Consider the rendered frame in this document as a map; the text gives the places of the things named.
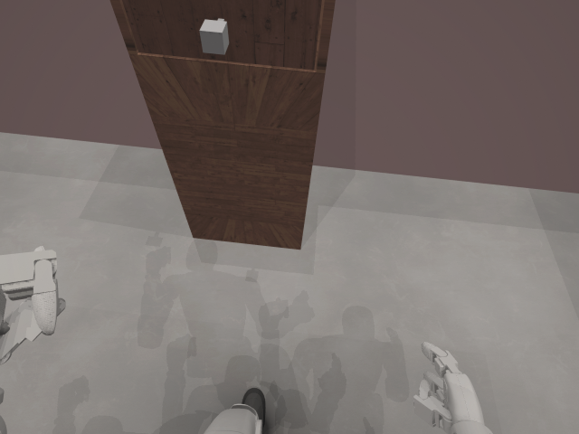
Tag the robot right hand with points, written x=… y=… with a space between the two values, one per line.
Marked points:
x=456 y=398

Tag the drawer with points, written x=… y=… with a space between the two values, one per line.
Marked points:
x=281 y=33

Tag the robot left thigh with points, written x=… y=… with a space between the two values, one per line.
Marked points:
x=235 y=421

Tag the left robot shin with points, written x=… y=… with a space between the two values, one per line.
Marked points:
x=244 y=406

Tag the handle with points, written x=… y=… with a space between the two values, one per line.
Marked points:
x=214 y=36

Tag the cabinet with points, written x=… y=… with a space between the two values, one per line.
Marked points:
x=238 y=138

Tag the robot left hand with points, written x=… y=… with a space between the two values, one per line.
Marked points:
x=29 y=275

